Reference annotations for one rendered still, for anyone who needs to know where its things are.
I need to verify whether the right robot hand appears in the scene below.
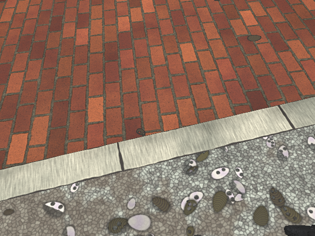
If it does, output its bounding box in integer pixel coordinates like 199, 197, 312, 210
283, 224, 315, 236

